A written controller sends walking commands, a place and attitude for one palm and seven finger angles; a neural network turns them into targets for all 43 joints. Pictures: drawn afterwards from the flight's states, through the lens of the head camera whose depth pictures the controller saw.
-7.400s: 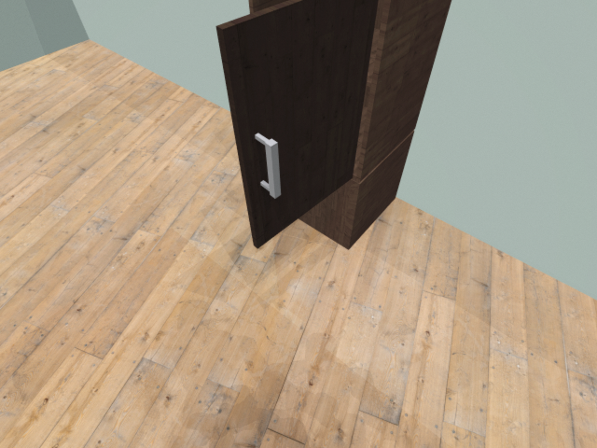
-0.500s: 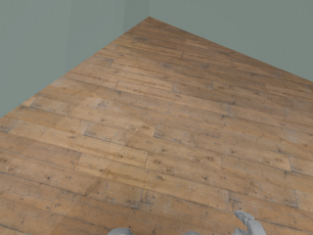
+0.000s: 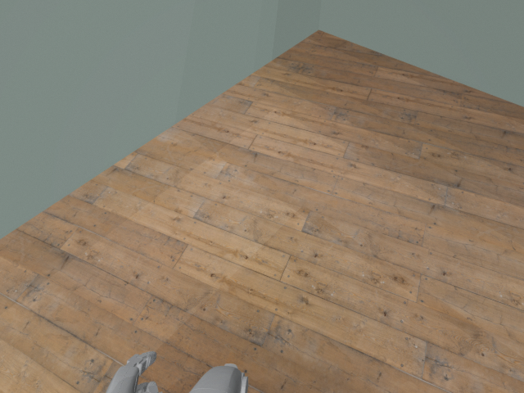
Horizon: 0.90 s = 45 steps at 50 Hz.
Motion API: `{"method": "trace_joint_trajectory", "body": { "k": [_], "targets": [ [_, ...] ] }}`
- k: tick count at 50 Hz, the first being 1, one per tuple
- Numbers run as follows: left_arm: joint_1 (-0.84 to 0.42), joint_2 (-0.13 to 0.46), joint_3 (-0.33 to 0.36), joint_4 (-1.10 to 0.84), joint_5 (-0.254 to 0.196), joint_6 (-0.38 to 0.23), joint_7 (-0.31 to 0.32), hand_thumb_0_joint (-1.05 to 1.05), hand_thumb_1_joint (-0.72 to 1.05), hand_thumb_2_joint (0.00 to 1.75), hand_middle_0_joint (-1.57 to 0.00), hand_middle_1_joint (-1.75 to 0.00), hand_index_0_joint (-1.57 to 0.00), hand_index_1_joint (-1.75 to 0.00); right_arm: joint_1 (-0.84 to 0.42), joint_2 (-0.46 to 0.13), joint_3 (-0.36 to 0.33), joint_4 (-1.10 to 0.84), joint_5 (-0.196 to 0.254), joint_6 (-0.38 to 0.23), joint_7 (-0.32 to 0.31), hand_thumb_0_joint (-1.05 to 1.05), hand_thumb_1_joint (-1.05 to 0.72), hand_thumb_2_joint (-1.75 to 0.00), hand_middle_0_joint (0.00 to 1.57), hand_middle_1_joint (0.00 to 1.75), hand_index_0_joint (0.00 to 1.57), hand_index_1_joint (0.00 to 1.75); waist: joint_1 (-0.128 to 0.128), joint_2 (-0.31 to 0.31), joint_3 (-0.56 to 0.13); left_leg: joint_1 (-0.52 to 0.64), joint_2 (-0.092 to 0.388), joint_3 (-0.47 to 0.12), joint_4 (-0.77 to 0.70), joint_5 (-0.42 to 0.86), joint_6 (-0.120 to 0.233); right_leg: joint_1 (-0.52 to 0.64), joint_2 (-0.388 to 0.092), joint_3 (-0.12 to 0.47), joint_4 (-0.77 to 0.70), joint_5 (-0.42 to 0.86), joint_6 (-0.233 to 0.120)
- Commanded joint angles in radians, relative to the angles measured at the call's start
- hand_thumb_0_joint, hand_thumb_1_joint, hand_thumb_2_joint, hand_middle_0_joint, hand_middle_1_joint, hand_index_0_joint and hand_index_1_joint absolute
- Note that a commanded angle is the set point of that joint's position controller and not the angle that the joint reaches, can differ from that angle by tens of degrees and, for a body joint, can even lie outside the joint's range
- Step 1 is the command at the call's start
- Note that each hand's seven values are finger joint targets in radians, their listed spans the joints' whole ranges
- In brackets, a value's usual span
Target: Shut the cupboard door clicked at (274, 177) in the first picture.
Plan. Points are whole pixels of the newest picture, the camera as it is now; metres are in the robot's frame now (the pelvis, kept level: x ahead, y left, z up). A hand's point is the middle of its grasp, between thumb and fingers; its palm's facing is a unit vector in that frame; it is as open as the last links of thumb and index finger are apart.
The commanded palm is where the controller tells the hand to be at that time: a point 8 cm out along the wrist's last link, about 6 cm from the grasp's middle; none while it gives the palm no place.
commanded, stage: walk to a spot facing it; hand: left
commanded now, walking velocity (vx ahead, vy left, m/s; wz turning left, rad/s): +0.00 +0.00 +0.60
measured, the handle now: out of the picture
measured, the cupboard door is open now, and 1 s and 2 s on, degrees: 84 84 84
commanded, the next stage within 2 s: none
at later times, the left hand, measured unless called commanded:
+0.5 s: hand out of the picture -0.04 +0.26 -0.19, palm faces +0.36 -0.90 -0.26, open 7.4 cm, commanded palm none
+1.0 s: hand out of the picture +0.03 +0.21 -0.14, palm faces +0.53 -0.80 -0.28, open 7.3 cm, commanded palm none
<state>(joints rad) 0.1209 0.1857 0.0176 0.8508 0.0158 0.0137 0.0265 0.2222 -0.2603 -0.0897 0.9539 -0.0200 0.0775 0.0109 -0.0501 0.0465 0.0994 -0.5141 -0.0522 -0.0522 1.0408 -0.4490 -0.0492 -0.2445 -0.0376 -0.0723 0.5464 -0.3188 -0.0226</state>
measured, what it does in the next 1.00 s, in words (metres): steps on the spot, turning left: left foot, then right foot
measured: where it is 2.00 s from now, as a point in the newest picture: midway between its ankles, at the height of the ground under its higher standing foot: outside the picture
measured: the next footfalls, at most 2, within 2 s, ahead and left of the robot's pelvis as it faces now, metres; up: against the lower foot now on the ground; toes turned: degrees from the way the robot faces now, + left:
left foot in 0.36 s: +0.00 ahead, +0.13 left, +0.00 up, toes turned +21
right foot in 0.88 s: +0.10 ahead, -0.09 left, +0.00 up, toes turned +31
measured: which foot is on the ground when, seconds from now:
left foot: up 0.00-0.34, down 0.36-0.88, up 0.90-1.00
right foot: down 0.00-0.36, up 0.38-0.86, down 0.88-1.00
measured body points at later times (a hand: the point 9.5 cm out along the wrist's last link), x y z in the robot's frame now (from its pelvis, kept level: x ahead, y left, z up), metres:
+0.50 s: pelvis -0.01 +0.04 -0.01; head +0.03 +0.09 +0.44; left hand -0.06 +0.31 -0.17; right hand +0.21 -0.17 -0.12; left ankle -0.04 +0.12 -0.74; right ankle -0.01 -0.12 -0.66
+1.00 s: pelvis +0.03 -0.02 +0.00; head +0.09 -0.01 +0.45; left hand +0.00 +0.26 -0.12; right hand +0.20 -0.22 -0.16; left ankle -0.07 +0.08 -0.66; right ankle +0.07 -0.11 -0.74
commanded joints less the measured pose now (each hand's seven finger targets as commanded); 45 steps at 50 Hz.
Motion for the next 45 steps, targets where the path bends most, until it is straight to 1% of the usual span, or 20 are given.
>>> {"method": "trace_joint_trajectory", "body": {
  "k": [1,5,11,13,15,16,17,18,19,20,22,24,26,32,37,40,42,43,44,45],
  "targets": [
    [0.023,0.162,0.048,-0.062,-0.004,-0.029,0.011,0.00,0.90,0.90,-0.20,-0.30,-0.20,-0.30,-0.029,-0.070,-0.017,-0.078,0.004,-0.014,0.017,0.00,-0.90,-0.90,0.20,0.30,0.20,0.30,0.022,-0.235,-0.101,-0.098,0.081,0.038,0.185,0.067,-0.037,0.142,-0.252,0.069,-0.195,0.551,-0.065],
    [0.127,0.185,0.060,-0.025,0.003,-0.031,0.012,0.00,0.90,0.90,-0.20,-0.30,-0.20,-0.30,-0.112,-0.050,-0.007,-0.092,0.006,-0.012,0.019,0.00,-0.90,-0.90,0.20,0.30,0.20,0.30,0.072,-0.216,-0.113,-0.085,0.085,0.081,0.022,0.031,-0.045,0.242,-0.283,0.047,-0.171,0.628,-0.083],
    [0.157,0.226,0.075,-0.007,0.013,-0.025,0.007,0.00,0.90,0.90,-0.20,-0.30,-0.20,-0.30,-0.175,-0.043,0.005,-0.112,0.010,-0.017,0.024,0.00,-0.90,-0.90,0.20,0.30,0.20,0.30,0.090,-0.256,-0.100,0.020,0.086,0.140,-0.188,-0.002,-0.026,0.211,-0.330,-0.002,-0.143,0.600,-0.099],
    [0.151,0.240,0.081,-0.007,0.016,-0.023,0.004,0.00,0.90,0.90,-0.20,-0.30,-0.20,-0.30,-0.174,-0.044,0.008,-0.123,0.012,-0.025,0.024,0.00,-0.90,-0.90,0.20,0.30,0.20,0.30,0.089,-0.265,-0.110,0.073,0.078,0.158,-0.263,-0.001,-0.012,0.191,-0.347,-0.012,-0.114,0.588,-0.099],
    [0.150,0.244,0.085,0.001,0.015,-0.019,-0.001,0.00,0.90,0.90,-0.20,-0.30,-0.20,-0.30,-0.143,-0.053,0.007,-0.122,0.011,-0.032,0.022,0.00,-0.90,-0.90,0.20,0.30,0.20,0.30,0.070,-0.246,-0.130,0.180,0.065,0.177,-0.390,0.064,0.001,0.149,-0.344,-0.041,-0.049,0.546,-0.066],
    [0.133,0.248,0.089,-0.002,0.009,-0.018,-0.005,0.00,0.90,0.90,-0.20,-0.30,-0.20,-0.30,-0.094,-0.069,0.001,-0.111,0.009,-0.037,0.020,0.00,-0.90,-0.90,0.20,0.30,0.20,0.30,0.036,-0.213,-0.154,0.270,0.055,0.177,-0.492,0.154,0.012,0.111,-0.324,-0.084,0.026,0.523,-0.035],
    [0.121,0.236,0.085,-0.011,0.001,-0.015,-0.009,0.00,0.90,0.90,-0.20,-0.30,-0.20,-0.30,-0.009,-0.121,-0.011,-0.092,0.006,-0.046,0.020,0.00,-0.90,-0.90,0.20,0.30,0.20,0.30,-0.013,-0.097,-0.214,0.448,0.099,0.112,-0.594,0.324,0.040,0.004,-0.293,-0.126,0.189,0.422,0.016],
    [0.101,0.163,0.070,-0.050,-0.007,-0.009,-0.018,0.00,0.90,0.90,-0.20,-0.30,-0.20,-0.30,0.060,-0.250,-0.044,-0.085,-0.003,-0.056,0.012,0.00,-0.90,-0.90,0.20,0.30,0.20,0.30,-0.055,0.228,-0.247,0.617,0.396,-0.295,-0.646,0.681,0.178,-0.310,-0.127,-0.147,0.446,-0.191,0.105],
    [0.021,0.150,0.055,-0.085,0.001,0.005,-0.010,0.00,0.90,0.90,-0.20,-0.30,-0.20,-0.30,0.119,-0.293,-0.049,-0.065,0.005,-0.049,-0.001,0.00,-0.90,-0.90,0.20,0.30,0.20,0.30,-0.074,0.213,-0.250,0.587,0.502,-0.392,-0.647,0.929,0.286,-0.388,-0.084,-0.009,0.575,-0.377,0.103],
    [-0.008,0.169,0.055,-0.095,0.003,0.010,-0.007,0.00,0.90,0.90,-0.20,-0.30,-0.20,-0.30,0.101,-0.273,-0.040,-0.071,0.003,-0.047,-0.007,0.00,-0.90,-0.90,0.20,0.30,0.20,0.30,-0.056,0.078,-0.208,0.526,0.493,-0.312,-0.644,0.834,0.295,-0.380,-0.112,0.042,0.615,-0.320,0.091],
    [0.012,0.161,0.066,-0.046,0.006,0.018,-0.008,0.00,0.90,0.90,-0.20,-0.30,-0.20,-0.30,-0.018,-0.215,-0.023,-0.097,-0.001,-0.054,-0.028,0.00,-0.90,-0.90,0.20,0.30,0.20,0.30,-0.006,0.168,-0.158,0.445,0.365,-0.236,-0.667,0.747,0.236,-0.388,-0.097,0.083,0.660,-0.182,0.106],
    [0.043,0.172,0.068,-0.017,0.007,0.025,-0.016,0.00,0.90,0.90,-0.20,-0.30,-0.20,-0.30,-0.064,-0.185,-0.009,-0.112,0.003,-0.059,-0.030,0.00,-0.90,-0.90,0.20,0.30,0.20,0.30,0.028,0.113,-0.124,0.400,0.293,-0.165,-0.687,0.704,0.194,-0.360,-0.080,0.085,0.670,-0.079,0.112],
    [0.068,0.170,0.068,-0.004,0.007,0.023,-0.018,0.00,0.90,0.90,-0.20,-0.30,-0.20,-0.30,-0.060,-0.178,-0.007,-0.111,0.006,-0.066,-0.029,0.00,-0.90,-0.90,0.20,0.30,0.20,0.30,0.044,0.070,-0.153,0.425,0.271,-0.138,-0.686,0.712,0.183,-0.346,-0.070,0.083,0.655,-0.037,0.120],
    [0.006,0.156,0.063,-0.034,0.003,0.020,-0.012,0.00,0.90,0.90,-0.20,-0.30,-0.20,-0.30,-0.005,-0.176,-0.011,-0.088,0.003,-0.067,-0.025,0.00,-0.90,-0.90,0.20,0.30,0.20,0.30,0.030,0.056,-0.146,0.428,0.270,-0.227,-0.691,0.657,0.213,-0.338,-0.046,0.094,0.540,-0.042,0.133],
    [-0.063,0.141,0.056,-0.069,-0.004,0.015,-0.009,0.00,0.90,0.90,-0.20,-0.30,-0.20,-0.30,0.015,-0.174,-0.022,-0.082,-0.004,-0.060,-0.024,0.00,-0.90,-0.90,0.20,0.30,0.20,0.30,0.012,0.112,-0.149,0.397,0.256,-0.291,-0.664,0.638,0.220,-0.260,-0.009,0.088,0.360,-0.100,0.121],
    [-0.025,0.135,0.054,-0.070,-0.011,0.006,-0.005,0.00,0.90,0.90,-0.20,-0.30,-0.20,-0.30,-0.007,-0.175,-0.028,-0.090,-0.005,-0.054,-0.025,0.00,-0.90,-0.90,0.20,0.30,0.20,0.30,0.027,0.124,-0.163,0.338,0.241,-0.330,-0.619,0.699,0.210,-0.116,0.033,0.072,0.178,-0.101,0.103],
    [0.053,0.142,0.060,-0.049,-0.016,-0.003,-0.002,0.00,0.90,0.90,-0.20,-0.30,-0.20,-0.30,-0.039,-0.163,-0.031,-0.098,0.003,-0.050,-0.024,0.00,-0.90,-0.90,0.20,0.30,0.20,0.30,0.067,0.109,-0.189,0.238,0.199,-0.337,-0.568,0.620,0.173,0.073,0.040,0.074,-0.025,0.040,0.091],
    [0.103,0.173,0.068,-0.036,-0.013,-0.015,0.002,0.00,0.90,0.90,-0.20,-0.30,-0.20,-0.30,-0.043,-0.134,-0.029,-0.101,0.012,-0.053,-0.021,0.00,-0.90,-0.90,0.20,0.30,0.20,0.30,0.094,0.021,-0.212,0.141,0.150,-0.306,-0.510,0.468,0.125,0.231,-0.014,0.111,-0.182,0.155,0.084],
    [0.130,0.261,0.086,-0.033,0.002,-0.025,0.011,0.00,0.90,0.90,-0.20,-0.30,-0.20,-0.30,-0.018,-0.071,-0.023,-0.110,0.023,-0.056,-0.013,0.00,-0.90,-0.90,0.20,0.30,0.20,0.30,0.102,-0.249,-0.252,-0.053,0.030,-0.141,-0.327,0.104,0.043,0.412,-0.271,0.337,-0.258,0.241,0.011],
    [0.131,0.303,0.088,-0.038,0.009,-0.022,0.015,0.00,0.90,0.90,-0.20,-0.30,-0.20,-0.30,-0.027,-0.082,-0.027,-0.126,0.015,-0.052,-0.013,0.00,-0.90,-0.90,0.20,0.30,0.20,0.30,0.105,-0.341,-0.229,-0.089,-0.036,-0.010,-0.077,-0.197,-0.004,0.305,-0.476,0.470,-0.252,0.409,-0.108]
  ]
}}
